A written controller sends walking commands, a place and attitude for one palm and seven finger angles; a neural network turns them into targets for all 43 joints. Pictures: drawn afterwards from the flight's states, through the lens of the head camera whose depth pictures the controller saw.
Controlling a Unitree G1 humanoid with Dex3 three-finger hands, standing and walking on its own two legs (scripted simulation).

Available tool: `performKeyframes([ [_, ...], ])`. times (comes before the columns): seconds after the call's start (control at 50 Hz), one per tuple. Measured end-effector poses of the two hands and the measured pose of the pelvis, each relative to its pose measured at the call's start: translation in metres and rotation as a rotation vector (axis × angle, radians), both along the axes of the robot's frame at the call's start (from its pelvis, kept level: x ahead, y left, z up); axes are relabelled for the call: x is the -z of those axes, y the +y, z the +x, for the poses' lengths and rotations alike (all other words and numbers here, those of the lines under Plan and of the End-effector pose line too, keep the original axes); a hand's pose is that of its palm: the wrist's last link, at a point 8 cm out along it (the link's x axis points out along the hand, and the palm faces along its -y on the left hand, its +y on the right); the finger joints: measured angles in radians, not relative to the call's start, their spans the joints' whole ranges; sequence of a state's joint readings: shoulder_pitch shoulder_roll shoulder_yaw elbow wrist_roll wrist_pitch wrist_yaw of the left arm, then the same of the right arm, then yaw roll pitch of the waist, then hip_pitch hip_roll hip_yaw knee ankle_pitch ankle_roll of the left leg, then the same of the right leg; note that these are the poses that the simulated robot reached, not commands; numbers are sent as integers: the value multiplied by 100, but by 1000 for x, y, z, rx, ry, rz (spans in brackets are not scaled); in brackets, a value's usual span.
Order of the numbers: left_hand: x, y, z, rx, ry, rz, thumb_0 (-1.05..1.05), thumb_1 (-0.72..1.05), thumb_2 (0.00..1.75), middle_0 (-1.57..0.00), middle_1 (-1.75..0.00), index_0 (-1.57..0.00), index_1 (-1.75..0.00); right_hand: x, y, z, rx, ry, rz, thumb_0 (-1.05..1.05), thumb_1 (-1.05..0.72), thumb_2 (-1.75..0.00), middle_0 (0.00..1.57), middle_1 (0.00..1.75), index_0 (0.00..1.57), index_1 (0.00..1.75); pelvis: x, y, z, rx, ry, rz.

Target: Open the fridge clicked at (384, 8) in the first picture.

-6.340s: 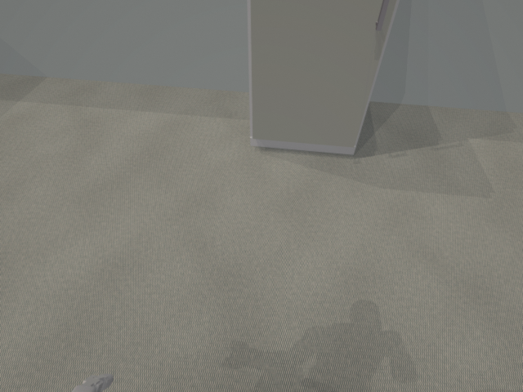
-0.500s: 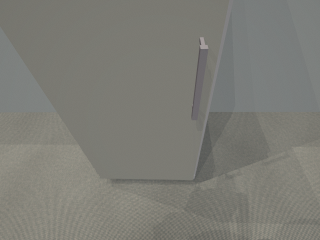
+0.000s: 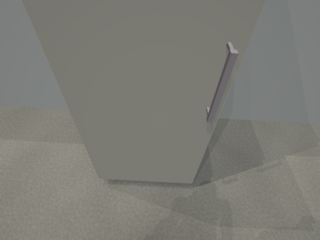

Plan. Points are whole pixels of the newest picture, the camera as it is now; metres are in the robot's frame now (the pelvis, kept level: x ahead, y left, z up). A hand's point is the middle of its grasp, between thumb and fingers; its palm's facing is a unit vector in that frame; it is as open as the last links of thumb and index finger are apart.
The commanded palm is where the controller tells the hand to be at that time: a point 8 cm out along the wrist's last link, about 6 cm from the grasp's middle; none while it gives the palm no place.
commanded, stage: come to a stop and stand still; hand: right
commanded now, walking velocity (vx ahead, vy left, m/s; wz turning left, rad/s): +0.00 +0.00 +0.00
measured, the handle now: (218, 87) +0.54 -0.14 +0.10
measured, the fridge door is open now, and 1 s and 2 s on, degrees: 0 0 0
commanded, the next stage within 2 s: look again from close up in 0.22 s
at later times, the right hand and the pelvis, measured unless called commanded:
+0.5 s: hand out of the picture +0.00 -0.21 -0.18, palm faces +0.04 +0.98 -0.18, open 7.4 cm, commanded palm none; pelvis -0.01 -0.04 -0.01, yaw +1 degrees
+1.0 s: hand out of the picture +0.00 -0.24 -0.18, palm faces -0.01 +0.98 -0.21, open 7.4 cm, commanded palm none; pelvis -0.01 -0.05 +0.00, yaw +1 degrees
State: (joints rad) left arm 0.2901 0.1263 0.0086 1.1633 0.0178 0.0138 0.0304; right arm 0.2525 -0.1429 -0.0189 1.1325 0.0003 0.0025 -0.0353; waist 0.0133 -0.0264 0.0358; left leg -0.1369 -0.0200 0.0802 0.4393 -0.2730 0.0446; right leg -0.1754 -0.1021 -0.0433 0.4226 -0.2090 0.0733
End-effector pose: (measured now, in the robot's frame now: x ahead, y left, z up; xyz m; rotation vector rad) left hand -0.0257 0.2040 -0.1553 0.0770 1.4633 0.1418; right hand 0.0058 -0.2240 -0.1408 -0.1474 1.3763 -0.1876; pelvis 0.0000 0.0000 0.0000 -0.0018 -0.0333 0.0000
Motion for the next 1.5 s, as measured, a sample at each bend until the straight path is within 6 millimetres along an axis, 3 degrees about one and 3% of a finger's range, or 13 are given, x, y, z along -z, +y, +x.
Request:
performKeyframes([
  [0.28,-5,8,22,22,-39,40,0,91,90,-20,-30,-20,-30,6,18,-29,16,55,49,0,-91,-90,20,30,20,30,1,-6,1,-10,18,13],
  [0.38,-6,1,40,22,-147,77,1,93,90,-20,-30,-20,-30,14,-1,-27,-7,25,56,0,-90,-90,21,30,20,30,8,-24,-2,-9,11,27],
  [0.48,-11,-12,45,51,-189,92,1,94,89,-20,-30,-20,-30,15,-26,-15,-10,-21,39,0,-90,-90,20,30,20,30,7,-38,-6,-11,-3,16],
  [0.64,-14,-26,37,64,-179,81,1,94,89,-20,-30,-20,-30,7,-60,-6,-39,-49,0,0,-90,-90,20,30,19,30,4,-51,-11,-14,9,5],
  [0.8,-13,-32,24,63,-128,67,1,92,89,-20,-30,-20,-30,3,-72,-9,-49,-16,-17,0,-90,-90,20,30,19,30,2,-55,-11,-17,17,2],
  [0.96,-11,-30,23,59,-100,64,0,91,89,-20,-30,-20,-30,4,-64,-10,-50,10,-4,0,-90,-90,20,30,19,30,2,-53,-8,-21,18,-1],
  [1.24,-10,-19,38,55,-109,67,0,91,89,-20,-30,-20,-30,8,-41,2,-54,3,25,0,-90,-90,20,30,20,30,3,-42,0,-27,21,-5],
  [1.42,-1,-9,41,27,-65,47,0,91,89,-20,-30,-20,-30,14,-22,2,-30,51,38,0,-90,-90,20,30,19,30,10,-24,26,-26,39,-5],
  [1.5,2,-3,51,38,-34,52,0,91,89,-20,-30,-20,-30,19,-13,0,10,69,44,0,-90,-90,20,30,19,30,15,-17,42,-5,46,11],
])
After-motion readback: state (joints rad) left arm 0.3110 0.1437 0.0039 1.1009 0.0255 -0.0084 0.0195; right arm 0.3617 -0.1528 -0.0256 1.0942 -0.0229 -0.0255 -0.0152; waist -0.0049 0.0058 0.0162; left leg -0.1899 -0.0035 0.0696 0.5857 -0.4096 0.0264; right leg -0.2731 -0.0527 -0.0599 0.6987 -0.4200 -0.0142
